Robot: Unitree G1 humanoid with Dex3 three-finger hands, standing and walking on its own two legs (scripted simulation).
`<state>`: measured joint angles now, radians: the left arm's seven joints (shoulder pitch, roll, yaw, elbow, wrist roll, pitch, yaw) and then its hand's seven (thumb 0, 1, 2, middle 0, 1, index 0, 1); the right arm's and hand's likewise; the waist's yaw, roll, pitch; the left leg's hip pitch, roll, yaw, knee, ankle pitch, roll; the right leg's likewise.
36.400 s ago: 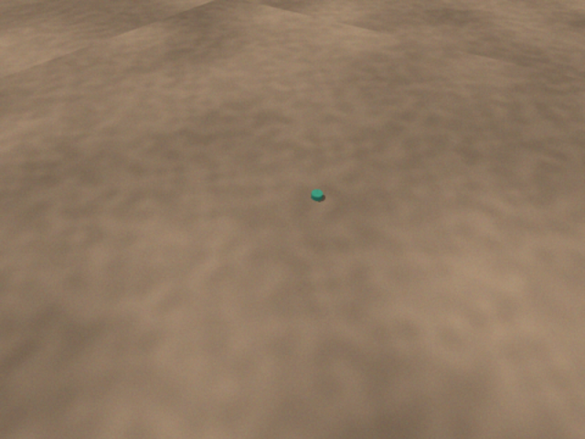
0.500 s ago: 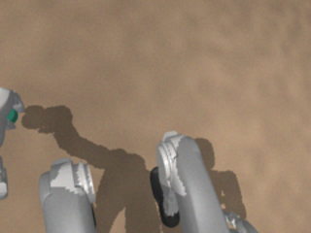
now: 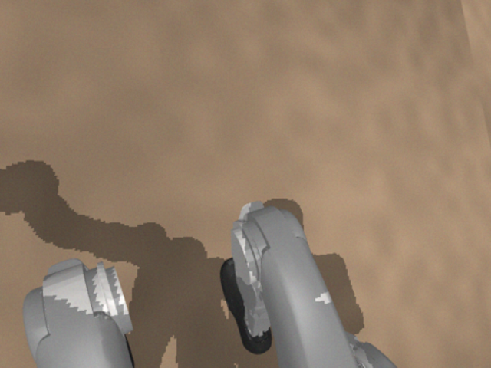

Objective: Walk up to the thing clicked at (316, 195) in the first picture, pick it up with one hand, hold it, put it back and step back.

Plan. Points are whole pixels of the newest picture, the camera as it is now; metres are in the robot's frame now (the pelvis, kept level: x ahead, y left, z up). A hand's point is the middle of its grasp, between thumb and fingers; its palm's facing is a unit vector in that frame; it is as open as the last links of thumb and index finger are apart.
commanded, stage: rest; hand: left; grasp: from above
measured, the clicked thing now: out of the picture +0.45 +0.32 -0.27
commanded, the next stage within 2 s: open in 0.72 s
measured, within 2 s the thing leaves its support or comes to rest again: rests again in 0.14 s
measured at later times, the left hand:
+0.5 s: hand out of the picture +0.43 +0.31 -0.25, palm faces -0.45 -0.16 -0.88, open 6.0 cm
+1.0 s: hand out of the picture +0.43 +0.31 -0.25, palm faces -0.45 -0.14 -0.88, open 6.9 cm
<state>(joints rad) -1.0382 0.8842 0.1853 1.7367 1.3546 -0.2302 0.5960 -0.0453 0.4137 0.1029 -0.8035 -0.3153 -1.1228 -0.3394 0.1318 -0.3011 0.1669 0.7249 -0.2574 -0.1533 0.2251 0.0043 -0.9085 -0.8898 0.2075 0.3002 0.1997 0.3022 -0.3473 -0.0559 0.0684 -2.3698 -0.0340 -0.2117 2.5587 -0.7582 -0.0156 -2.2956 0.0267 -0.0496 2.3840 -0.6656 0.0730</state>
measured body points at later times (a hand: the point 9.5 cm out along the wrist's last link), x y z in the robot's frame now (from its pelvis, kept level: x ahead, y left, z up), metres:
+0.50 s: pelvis +0.00 +0.01 -0.01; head +0.26 +0.13 +0.34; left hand +0.45 +0.32 -0.20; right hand +0.05 -0.25 -0.06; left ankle +0.05 +0.12 -0.27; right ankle +0.11 -0.14 -0.26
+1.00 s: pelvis -0.01 +0.01 -0.01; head +0.26 +0.13 +0.33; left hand +0.45 +0.31 -0.20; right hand +0.04 -0.25 -0.06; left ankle +0.05 +0.12 -0.27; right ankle +0.11 -0.14 -0.26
